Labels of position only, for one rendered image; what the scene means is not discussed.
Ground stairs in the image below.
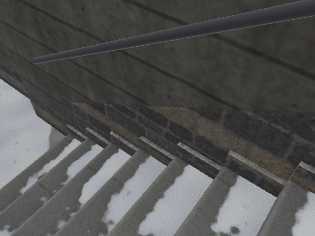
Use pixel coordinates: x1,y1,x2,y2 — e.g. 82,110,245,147
0,134,315,236

